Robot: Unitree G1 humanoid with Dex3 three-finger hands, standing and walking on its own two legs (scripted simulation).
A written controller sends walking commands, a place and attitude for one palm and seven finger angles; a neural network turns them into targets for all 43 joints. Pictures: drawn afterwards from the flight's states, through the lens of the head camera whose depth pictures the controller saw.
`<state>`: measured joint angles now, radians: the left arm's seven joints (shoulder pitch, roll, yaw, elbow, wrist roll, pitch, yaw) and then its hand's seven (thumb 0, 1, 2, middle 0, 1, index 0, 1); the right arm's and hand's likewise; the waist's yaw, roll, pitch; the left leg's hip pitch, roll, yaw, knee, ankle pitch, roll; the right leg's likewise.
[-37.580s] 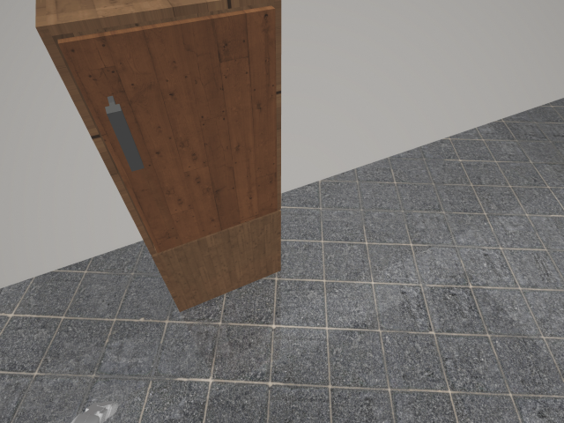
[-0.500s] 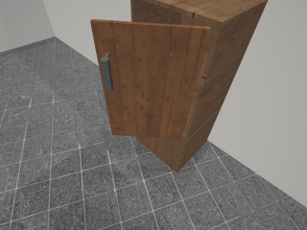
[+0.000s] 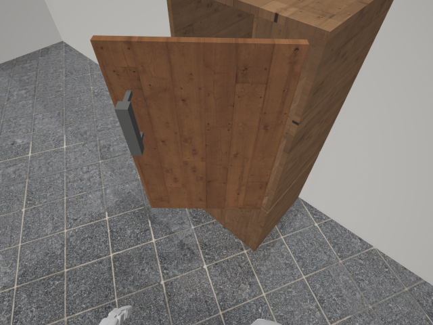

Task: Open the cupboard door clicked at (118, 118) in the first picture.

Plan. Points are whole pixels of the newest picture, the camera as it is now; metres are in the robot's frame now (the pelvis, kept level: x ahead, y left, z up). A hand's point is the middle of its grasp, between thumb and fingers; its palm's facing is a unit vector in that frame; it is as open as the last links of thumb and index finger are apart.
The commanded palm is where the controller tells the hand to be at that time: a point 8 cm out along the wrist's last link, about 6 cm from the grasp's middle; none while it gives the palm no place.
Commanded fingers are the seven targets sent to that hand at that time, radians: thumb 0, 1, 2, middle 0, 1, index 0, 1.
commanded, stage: come to a stop and stand still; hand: left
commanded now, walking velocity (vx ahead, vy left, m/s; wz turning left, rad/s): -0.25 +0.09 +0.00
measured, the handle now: (133, 123) +0.50 +0.19 +0.08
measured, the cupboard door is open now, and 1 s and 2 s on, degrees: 41 41 41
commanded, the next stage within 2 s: look again from close up in 1.06 s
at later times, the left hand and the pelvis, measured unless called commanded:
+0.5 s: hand out of the picture -0.03 +0.23 -0.16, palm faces +0.03 -0.98 -0.18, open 7.4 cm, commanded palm none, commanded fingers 0.00 0.90 0.90 -0.20 -0.30 -0.20 -0.30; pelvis -0.04 +0.05 +0.02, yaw -2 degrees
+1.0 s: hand out of the picture -0.07 +0.15 -0.16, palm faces -0.01 -0.99 -0.13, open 7.3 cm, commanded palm none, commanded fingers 0.00 0.90 0.90 -0.20 -0.30 -0.20 -0.30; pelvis -0.06 +0.01 +0.02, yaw -2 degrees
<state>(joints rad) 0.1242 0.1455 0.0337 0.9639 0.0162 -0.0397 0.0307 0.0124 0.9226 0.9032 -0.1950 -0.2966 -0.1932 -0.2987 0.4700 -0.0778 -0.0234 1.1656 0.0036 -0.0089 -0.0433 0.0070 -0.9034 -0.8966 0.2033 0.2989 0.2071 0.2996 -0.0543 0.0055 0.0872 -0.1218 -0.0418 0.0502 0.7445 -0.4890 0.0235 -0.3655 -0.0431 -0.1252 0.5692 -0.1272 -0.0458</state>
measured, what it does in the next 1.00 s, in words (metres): steps on the spot: left foot, then right foot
